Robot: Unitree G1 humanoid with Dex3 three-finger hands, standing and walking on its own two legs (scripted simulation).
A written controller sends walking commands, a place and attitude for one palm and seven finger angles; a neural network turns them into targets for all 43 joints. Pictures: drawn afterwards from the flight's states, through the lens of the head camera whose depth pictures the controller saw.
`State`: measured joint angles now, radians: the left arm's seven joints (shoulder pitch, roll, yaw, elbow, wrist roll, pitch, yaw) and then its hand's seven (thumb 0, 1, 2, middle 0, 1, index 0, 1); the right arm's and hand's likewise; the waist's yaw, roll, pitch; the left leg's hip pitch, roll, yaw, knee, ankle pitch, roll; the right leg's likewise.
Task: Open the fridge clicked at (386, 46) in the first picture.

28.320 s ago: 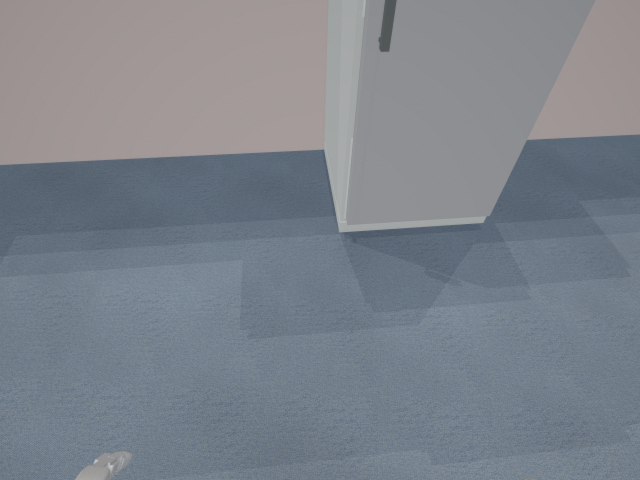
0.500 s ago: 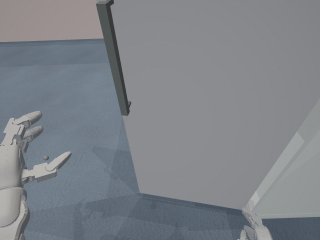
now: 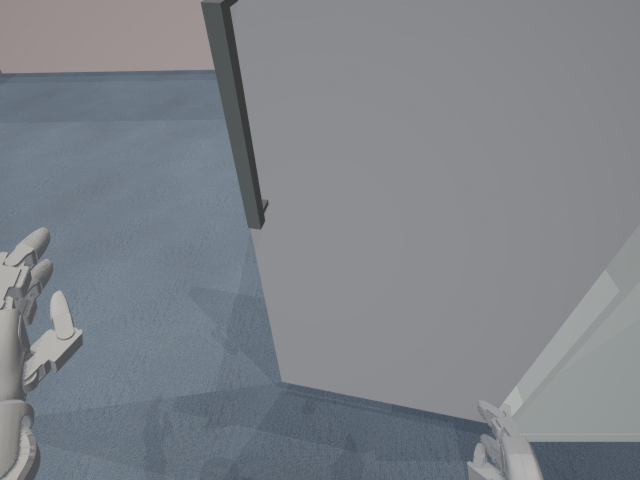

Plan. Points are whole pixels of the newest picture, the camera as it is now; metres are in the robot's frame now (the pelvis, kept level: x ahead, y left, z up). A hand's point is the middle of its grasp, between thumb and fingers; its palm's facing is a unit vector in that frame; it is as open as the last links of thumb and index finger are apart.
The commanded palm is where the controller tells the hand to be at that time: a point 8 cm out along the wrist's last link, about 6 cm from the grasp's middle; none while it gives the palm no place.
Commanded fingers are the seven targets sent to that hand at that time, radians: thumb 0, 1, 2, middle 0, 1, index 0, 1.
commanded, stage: draw the hand back to the body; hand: left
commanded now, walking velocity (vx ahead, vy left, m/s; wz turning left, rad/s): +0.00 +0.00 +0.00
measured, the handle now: (245, 129) +0.51 +0.19 +0.20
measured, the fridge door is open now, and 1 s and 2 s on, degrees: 78 78 78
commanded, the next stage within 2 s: step back with the hand held close in 0.10 s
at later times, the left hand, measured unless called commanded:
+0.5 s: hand (73, 345) +0.18 +0.28 +0.14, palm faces +0.36 -0.80 -0.48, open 7.4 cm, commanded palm +0.12 +0.32 +0.17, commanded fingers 0.00 0.90 0.90 -0.20 -0.30 -0.20 -0.30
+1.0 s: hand out of the picture +0.10 +0.29 +0.15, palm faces +0.47 -0.77 -0.43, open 7.4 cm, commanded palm +0.03 +0.32 +0.17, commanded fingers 0.00 0.90 0.90 -0.20 -0.30 -0.20 -0.30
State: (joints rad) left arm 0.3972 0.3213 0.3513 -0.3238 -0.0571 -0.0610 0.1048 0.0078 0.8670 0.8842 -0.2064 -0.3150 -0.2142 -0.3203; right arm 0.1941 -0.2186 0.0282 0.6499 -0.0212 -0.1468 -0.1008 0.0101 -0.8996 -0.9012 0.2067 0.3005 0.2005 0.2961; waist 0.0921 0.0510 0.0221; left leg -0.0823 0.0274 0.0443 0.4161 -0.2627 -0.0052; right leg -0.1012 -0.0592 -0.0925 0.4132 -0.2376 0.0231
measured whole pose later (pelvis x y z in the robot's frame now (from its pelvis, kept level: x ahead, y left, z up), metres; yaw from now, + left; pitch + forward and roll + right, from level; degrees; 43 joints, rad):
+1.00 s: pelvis -0.10 +0.02 -0.02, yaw +2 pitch -1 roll -2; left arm 0.48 0.40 0.42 -0.50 -0.01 -0.24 0.15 0.01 0.89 0.90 -0.21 -0.30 -0.22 -0.31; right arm 0.25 -0.22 0.02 0.58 -0.01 -0.10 -0.09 0.01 -0.90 -0.90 0.21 0.30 0.20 0.30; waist 0.01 -0.01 0.03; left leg -0.43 0.02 0.00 0.64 -0.22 0.03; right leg -0.39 -0.04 -0.08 0.56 -0.21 0.03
